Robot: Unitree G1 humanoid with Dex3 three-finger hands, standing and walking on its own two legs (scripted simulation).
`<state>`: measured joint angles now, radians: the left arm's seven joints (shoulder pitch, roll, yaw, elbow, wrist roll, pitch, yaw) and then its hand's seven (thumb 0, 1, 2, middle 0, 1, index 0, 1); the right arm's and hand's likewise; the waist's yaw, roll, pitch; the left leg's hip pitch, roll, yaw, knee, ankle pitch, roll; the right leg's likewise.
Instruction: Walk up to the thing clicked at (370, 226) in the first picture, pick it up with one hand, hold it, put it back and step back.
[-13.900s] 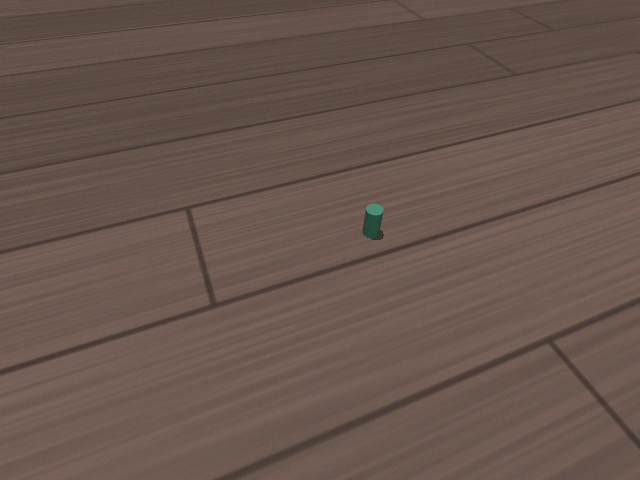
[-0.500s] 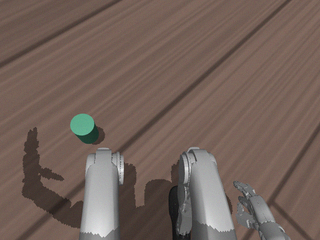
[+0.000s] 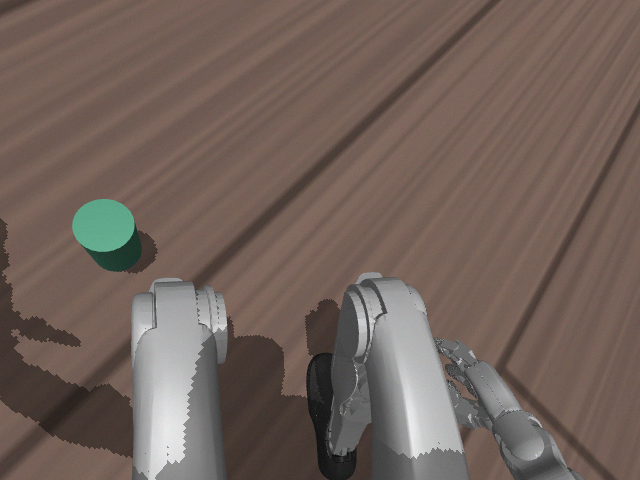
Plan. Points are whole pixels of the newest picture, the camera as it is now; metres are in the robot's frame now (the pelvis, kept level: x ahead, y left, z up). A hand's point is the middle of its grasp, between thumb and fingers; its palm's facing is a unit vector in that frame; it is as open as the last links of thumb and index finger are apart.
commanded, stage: approach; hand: left
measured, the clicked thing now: (111, 238) +0.42 +0.24 -0.25
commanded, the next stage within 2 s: close in in 0.10 s
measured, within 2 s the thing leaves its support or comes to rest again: neither
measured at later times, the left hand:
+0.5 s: hand (63, 255) +0.38 +0.29 -0.21, palm faces +0.18 -0.98 +0.09, open 17.4 cm
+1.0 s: hand (104, 251) +0.39 +0.25 -0.23, palm faces +0.18 -0.98 +0.06, open 17.2 cm
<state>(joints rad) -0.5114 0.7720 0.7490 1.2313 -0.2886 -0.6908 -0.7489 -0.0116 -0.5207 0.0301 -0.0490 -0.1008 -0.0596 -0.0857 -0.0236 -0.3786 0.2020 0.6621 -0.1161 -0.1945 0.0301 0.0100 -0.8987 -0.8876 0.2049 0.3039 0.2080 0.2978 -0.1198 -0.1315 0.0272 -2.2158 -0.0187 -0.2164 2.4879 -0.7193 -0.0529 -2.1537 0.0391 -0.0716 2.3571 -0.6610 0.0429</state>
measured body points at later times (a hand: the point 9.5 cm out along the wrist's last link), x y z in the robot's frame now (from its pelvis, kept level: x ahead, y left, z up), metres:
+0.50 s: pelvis -0.01 +0.02 -0.04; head +0.20 +0.20 +0.31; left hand +0.36 +0.34 -0.22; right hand +0.18 -0.23 -0.07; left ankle +0.08 +0.13 -0.29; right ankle +0.12 -0.13 -0.28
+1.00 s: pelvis -0.02 +0.03 -0.04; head +0.20 +0.22 +0.30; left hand +0.37 +0.30 -0.23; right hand +0.14 -0.22 -0.06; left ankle +0.08 +0.13 -0.29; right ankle +0.12 -0.13 -0.28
